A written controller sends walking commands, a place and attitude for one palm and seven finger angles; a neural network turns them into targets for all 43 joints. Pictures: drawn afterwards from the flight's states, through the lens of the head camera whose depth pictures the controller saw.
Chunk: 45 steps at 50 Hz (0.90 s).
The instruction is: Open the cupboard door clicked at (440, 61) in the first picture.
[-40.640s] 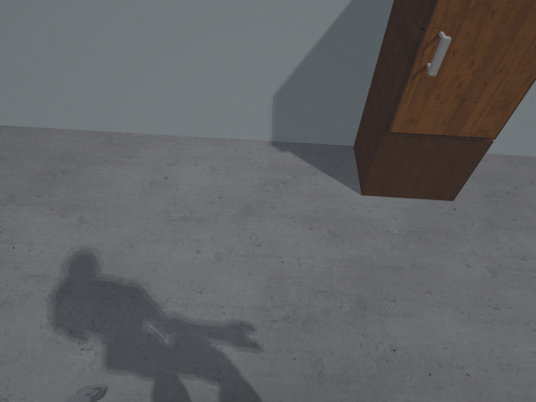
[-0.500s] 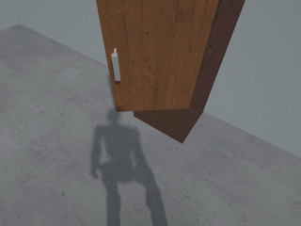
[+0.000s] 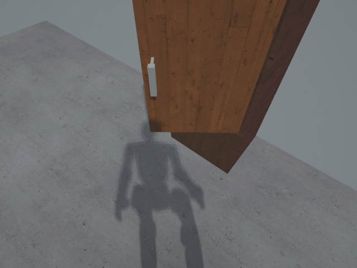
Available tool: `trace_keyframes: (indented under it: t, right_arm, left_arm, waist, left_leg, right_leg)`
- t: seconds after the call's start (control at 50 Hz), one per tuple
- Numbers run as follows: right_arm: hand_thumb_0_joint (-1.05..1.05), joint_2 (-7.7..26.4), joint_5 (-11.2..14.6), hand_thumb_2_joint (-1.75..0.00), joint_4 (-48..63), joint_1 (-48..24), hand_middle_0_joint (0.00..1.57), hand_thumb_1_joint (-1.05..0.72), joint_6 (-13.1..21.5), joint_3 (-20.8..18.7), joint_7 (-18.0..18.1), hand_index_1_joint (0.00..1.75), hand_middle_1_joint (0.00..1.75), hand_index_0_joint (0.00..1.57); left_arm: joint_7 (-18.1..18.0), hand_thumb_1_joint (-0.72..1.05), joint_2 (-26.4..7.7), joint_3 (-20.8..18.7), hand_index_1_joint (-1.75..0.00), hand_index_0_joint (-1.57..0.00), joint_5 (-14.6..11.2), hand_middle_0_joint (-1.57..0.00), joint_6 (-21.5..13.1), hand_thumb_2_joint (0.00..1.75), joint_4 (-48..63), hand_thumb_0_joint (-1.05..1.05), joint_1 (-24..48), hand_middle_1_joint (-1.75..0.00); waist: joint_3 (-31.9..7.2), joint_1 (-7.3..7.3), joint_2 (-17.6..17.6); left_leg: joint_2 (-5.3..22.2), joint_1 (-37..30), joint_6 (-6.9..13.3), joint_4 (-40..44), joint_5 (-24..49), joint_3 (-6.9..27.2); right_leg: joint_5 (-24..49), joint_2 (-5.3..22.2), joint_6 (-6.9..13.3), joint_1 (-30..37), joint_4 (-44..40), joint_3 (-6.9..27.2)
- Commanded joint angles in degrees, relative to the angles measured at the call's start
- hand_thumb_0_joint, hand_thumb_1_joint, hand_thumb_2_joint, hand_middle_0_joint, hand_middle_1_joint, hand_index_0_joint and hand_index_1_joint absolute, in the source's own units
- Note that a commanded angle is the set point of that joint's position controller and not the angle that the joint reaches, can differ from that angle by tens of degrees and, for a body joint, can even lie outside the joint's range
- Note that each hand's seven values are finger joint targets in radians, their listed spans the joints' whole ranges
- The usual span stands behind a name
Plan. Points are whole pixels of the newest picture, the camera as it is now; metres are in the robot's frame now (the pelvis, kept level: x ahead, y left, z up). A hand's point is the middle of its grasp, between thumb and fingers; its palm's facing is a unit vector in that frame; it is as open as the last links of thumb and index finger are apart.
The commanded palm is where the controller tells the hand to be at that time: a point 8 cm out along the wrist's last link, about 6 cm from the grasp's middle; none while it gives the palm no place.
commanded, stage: look again from close up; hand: left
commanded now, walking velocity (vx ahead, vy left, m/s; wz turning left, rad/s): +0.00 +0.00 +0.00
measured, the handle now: (153, 77) +0.70 +0.16 +0.00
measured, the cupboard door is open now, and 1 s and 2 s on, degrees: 39 39 39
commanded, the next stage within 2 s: shuffle to correct the standing spot in 0.40 s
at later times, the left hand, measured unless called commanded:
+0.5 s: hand out of the picture +0.01 +0.17 -0.17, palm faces +0.03 -0.99 -0.16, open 7.4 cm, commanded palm none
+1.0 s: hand out of the picture +0.00 +0.12 -0.19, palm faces +0.19 -0.98 -0.11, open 7.4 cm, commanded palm none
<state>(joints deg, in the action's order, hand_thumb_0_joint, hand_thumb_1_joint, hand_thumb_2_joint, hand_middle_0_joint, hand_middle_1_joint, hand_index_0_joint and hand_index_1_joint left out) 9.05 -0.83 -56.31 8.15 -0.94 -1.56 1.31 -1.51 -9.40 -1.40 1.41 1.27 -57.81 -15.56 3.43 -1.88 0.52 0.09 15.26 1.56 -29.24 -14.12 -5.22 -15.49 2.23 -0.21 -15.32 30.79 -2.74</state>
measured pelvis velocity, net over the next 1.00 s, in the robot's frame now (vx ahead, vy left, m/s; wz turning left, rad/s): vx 0.09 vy -0.02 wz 0.10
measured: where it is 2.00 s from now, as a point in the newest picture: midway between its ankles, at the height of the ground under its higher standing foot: outside the picture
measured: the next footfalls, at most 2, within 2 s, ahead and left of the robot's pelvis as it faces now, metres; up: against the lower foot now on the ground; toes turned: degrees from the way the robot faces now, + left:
right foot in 1.34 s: +0.23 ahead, -0.17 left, +0.00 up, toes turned +3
left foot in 1.70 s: +0.24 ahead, +0.02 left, +0.00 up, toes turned +8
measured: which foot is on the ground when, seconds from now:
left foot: down 0.00-1.00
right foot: down 0.00-1.00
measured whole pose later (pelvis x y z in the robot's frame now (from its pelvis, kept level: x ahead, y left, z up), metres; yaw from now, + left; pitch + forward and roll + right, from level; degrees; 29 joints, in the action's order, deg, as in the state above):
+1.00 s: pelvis +0.09 -0.02 -0.01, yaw +6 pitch +0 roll -1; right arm 6.1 -1.7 -64.2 17.8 0.7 -1.2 1.8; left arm -1.4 -5.8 -1.9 1.5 -1.5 -64.5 -24.7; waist 1.8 -0.9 1.9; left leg 2.7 16.3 1.8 -36.6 -20.5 -7.2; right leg -26.2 1.6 1.3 -7.4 33.8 -8.9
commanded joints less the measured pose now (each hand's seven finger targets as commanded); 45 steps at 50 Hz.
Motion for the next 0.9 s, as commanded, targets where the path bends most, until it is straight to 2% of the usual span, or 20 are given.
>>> trace_keyframes:
  t: [0.0, 0.08, 0.16, 0.28, 0.38, 0.48, 0.54, 0.6, 0.62, 0.66, 0.72, 0.74, 0.76, 0.78, 0.8, 0.82, 0.84, 0.86, 0.88]
  right_arm:
    - [0.00, 4.77, 0.14, -0.90, 0.39, 5.55, 0.20, -0.90, 0.99, -0.58, -0.07, 0.30, 0.30, 0.20]
    - [0.00, 4.74, 0.30, -0.90, -1.25, 5.20, 0.20, -0.90, 1.70, 0.04, 0.06, 0.30, 0.30, 0.20]
    - [0.00, 4.15, 0.32, -0.90, -2.89, 5.85, 0.20, -0.90, 1.87, 0.35, 0.15, 0.30, 0.30, 0.20]
    - [0.00, 3.79, 0.19, -0.90, -5.18, 7.58, 0.20, -0.90, 2.09, 0.97, 0.26, 0.30, 0.30, 0.20]
    - [0.00, 3.43, 0.21, -0.90, -6.62, 9.96, 0.20, -0.90, 2.42, 1.30, 0.40, 0.30, 0.30, 0.20]
    - [0.00, 2.74, 0.23, -0.90, -7.77, 11.88, 0.20, -0.90, 2.54, 1.46, 0.56, 0.30, 0.30, 0.20]
    - [0.00, 2.63, 0.01, -0.90, -8.66, 14.09, 0.20, -0.90, 2.34, 1.34, 0.47, 0.30, 0.30, 0.20]
    - [0.00, 3.26, -0.32, -0.90, -8.44, 14.75, 0.20, -0.90, 1.80, 0.58, 0.39, 0.30, 0.30, 0.20]
    - [0.00, 3.45, -0.36, -0.90, -8.24, 15.08, 0.20, -0.90, 1.71, 0.29, 0.43, 0.30, 0.30, 0.20]
    - [0.00, 3.17, -0.31, -0.90, -7.84, 15.45, 0.20, -0.90, 1.82, -0.07, 0.48, 0.30, 0.30, 0.20]
    - [0.00, 2.46, -0.33, -0.90, -7.41, 15.92, 0.20, -0.90, 2.30, -0.26, 0.62, 0.30, 0.30, 0.20]
    - [0.00, 1.92, -0.21, -0.90, -7.09, 15.74, 0.20, -0.90, 2.43, -0.23, 0.63, 0.30, 0.30, 0.20]
    - [0.00, 1.21, -0.20, -0.90, -6.93, 15.44, 0.20, -0.90, 2.66, -0.08, 0.65, 0.30, 0.30, 0.20]
    - [0.00, 0.25, -0.17, -0.90, -6.69, 14.99, 0.20, -0.90, 2.86, 0.17, 0.67, 0.30, 0.30, 0.20]
    - [0.00, -1.00, -0.24, -0.90, -6.17, 14.23, 0.20, -0.90, 2.88, 0.39, 0.62, 0.30, 0.30, 0.20]
    - [0.00, -1.52, -0.43, -0.90, -5.39, 13.00, 0.20, -0.90, 2.71, 0.39, 0.49, 0.30, 0.30, 0.20]
    - [0.00, -1.33, -0.60, -0.90, -4.46, 10.69, 0.20, -0.90, 2.36, 0.30, 0.37, 0.30, 0.30, 0.20]
    - [0.00, -1.62, -0.56, -0.90, -3.83, 9.02, 0.20, -0.90, 2.35, 0.18, 0.16, 0.30, 0.30, 0.20]
    - [0.00, -1.84, -0.42, -0.90, -3.51, 7.96, 0.20, -0.90, 2.40, 0.14, 0.00, 0.30, 0.30, 0.20]
  left_arm:
    - [-0.19, 0.90, -5.28, -0.15, -0.30, -0.20, -0.25, -0.20, -1.96, 0.90, 2.17, 0.00, -1.12, -0.30]
    - [-0.25, 0.90, -4.70, 0.29, -0.30, -0.20, -0.36, -0.20, -2.31, 0.90, -0.02, 0.00, -3.60, -0.30]
    - [-0.31, 0.90, -4.14, 0.56, -0.30, -0.20, -0.36, -0.20, -2.45, 0.90, -1.61, 0.00, -4.32, -0.30]
    - [-0.31, 0.90, -3.65, 0.86, -0.30, -0.20, -0.61, -0.20, -2.50, 0.90, -3.54, 0.00, -5.10, -0.30]
    - [-0.41, 0.90, -3.41, 0.96, -0.30, -0.20, -0.75, -0.20, -2.70, 0.90, -4.38, 0.00, -5.70, -0.30]
    - [-0.55, 0.90, -2.83, 1.02, -0.30, -0.20, -0.87, -0.20, -2.70, 0.90, -4.90, 0.00, -6.18, -0.30]
    - [-0.31, 0.90, -2.46, 0.81, -0.30, -0.20, -0.63, -0.20, -2.50, 0.90, -5.23, 0.00, -6.78, -0.30]
    - [0.13, 0.90, -1.67, 0.39, -0.30, -0.20, -0.18, -0.20, -1.99, 0.90, -4.56, 0.00, -6.76, -0.30]
    - [0.25, 0.90, -1.32, 0.31, -0.30, -0.20, -0.01, -0.20, -1.96, 0.90, -4.39, 0.00, -6.94, -0.30]
    - [0.45, 0.90, -1.16, 0.05, -0.30, -0.20, 0.22, -0.20, -2.13, 0.90, -4.02, 0.00, -7.24, -0.30]
    - [0.50, 0.90, -0.80, -0.30, -0.30, -0.20, 0.02, -0.20, -2.74, 0.90, -4.27, 0.00, -9.32, -0.30]
    - [0.48, 0.90, -1.23, -0.48, -0.30, -0.20, 0.03, -0.20, -2.84, 0.90, -4.35, 0.00, -9.66, -0.30]
    - [0.39, 0.90, -1.33, -0.67, -0.30, -0.20, -0.04, -0.20, -3.12, 0.90, -4.88, 0.00, -11.26, -0.30]
    - [0.22, 0.90, -2.03, -0.91, -0.30, -0.20, -0.11, -0.20, -3.34, 0.90, -5.53, 0.00, -12.90, -0.30]
    - [-0.03, 0.90, -3.13, -1.34, -0.30, -0.20, -0.22, -0.20, -3.41, 0.90, -6.37, 0.00, -14.49, -0.30]
    - [-0.25, 0.90, -4.01, -1.64, -0.30, -0.20, -0.30, -0.20, -3.43, 0.90, -6.69, 0.00, -15.85, -0.30]
    - [-0.45, 0.90, -3.69, -1.67, -0.30, -0.20, -0.21, -0.20, -3.31, 0.90, -6.86, 0.00, -16.74, -0.30]
    - [-0.52, 0.90, -3.23, -1.68, -0.30, -0.20, 0.05, -0.20, -3.36, 0.90, -6.86, 0.00, -16.99, -0.30]
    - [-0.54, 0.90, -2.99, -1.58, -0.30, -0.20, 0.31, -0.20, -3.45, 0.90, -6.89, 0.00, -16.54, -0.30]
  waist:
    - [-4.45, 2.47, 1.12]
    - [-4.68, 1.73, 0.30]
    - [-2.30, 1.59, 0.73]
    - [-0.31, 1.31, -0.91]
    - [-1.38, 1.25, -0.95]
    - [-0.52, 1.19, -0.51]
    - [0.67, 1.53, 0.03]
    - [4.27, 1.64, -3.45]
    - [4.80, 1.68, -3.69]
    - [5.62, 1.50, -4.29]
    - [3.62, 1.17, -2.30]
    - [3.89, 1.03, -1.18]
    - [2.59, 0.56, 0.81]
    - [1.88, 0.17, 4.53]
    - [1.85, -0.17, 9.65]
    - [2.38, -0.46, 13.33]
    - [4.47, -0.88, 12.15]
    - [5.18, -0.98, 9.38]
    - [5.49, -0.48, 6.85]
  left_leg:
    - [5.60, -5.50, 0.17, 6.67, 5.21, 6.19]
    - [6.28, -6.05, 0.37, 7.99, 8.99, 6.40]
    - [6.28, -5.33, 0.16, 9.57, 7.42, 6.37]
    - [6.06, -4.60, 0.01, 11.52, 5.55, 6.71]
    - [6.06, -4.82, 0.00, 11.40, 8.09, 6.54]
    - [6.00, -4.45, -0.01, 11.42, 8.53, 6.49]
    - [5.89, -2.79, 0.56, 12.51, -1.99, 7.28]
    - [7.86, 1.21, 1.97, 16.59, -16.14, 11.37]
    - [8.73, 2.01, 2.68, 17.55, -18.61, 13.14]
    - [9.35, 3.43, 3.65, 17.38, -19.15, 14.63]
    - [8.20, 3.10, 3.75, 13.05, -12.41, 13.11]
    - [7.38, 4.14, 3.54, 10.91, -8.57, 11.89]
    - [6.01, 4.25, 2.91, 7.53, -4.35, 8.99]
    - [3.72, 5.80, 1.93, 2.44, -1.05, 5.17]
    - [1.42, 9.35, 0.92, -3.20, -2.80, 1.91]
    - [0.95, 12.38, 0.23, -8.63, -7.12, -0.22]
    - [1.95, 15.06, 0.11, -13.71, -11.23, -0.49]
    - [2.89, 16.52, 0.05, -16.84, -13.58, -0.51]
    - [3.52, 16.18, -0.02, -17.00, -14.43, -0.61]
  right_leg:
    - [7.75, 5.54, 2.06, -0.79, -7.90, 6.98]
    - [10.71, 4.98, 1.55, 1.93, -7.80, 5.94]
    - [8.75, 4.91, 1.38, 2.05, -9.11, 5.49]
    - [6.35, 4.80, 1.47, 2.70, -10.37, 5.06]
    - [8.59, 4.94, 1.62, 5.01, -10.27, 4.52]
    - [8.65, 4.86, 1.71, 5.40, -10.22, 4.15]
    - [0.14, 3.76, 1.78, 4.97, -8.97, 2.06]
    - [-6.92, 2.19, 1.60, 1.73, -5.17, -0.69]
    - [-7.26, 1.60, 1.57, 1.04, -3.89, -1.30]
    - [-6.61, 1.57, 1.71, 0.94, -2.84, -1.58]
    - [-4.60, 2.77, 2.10, 3.06, -3.90, -0.83]
    - [-3.61, 3.38, 2.38, 4.43, -4.63, -0.48]
    - [-2.49, 4.68, 2.86, 6.52, -6.14, 0.83]
    - [-0.42, 6.71, 3.89, 9.60, -8.14, 3.09]
    - [2.15, 9.52, 5.60, 12.48, -10.35, 6.78]
    - [4.03, 13.14, 7.74, 13.40, -12.71, 10.92]
    - [7.01, 14.97, 9.89, 12.89, -13.82, 12.31]
    - [9.48, 15.98, 11.52, 12.43, -13.91, 12.17]
    - [11.04, 16.26, 12.37, 11.42, -13.24, 11.67]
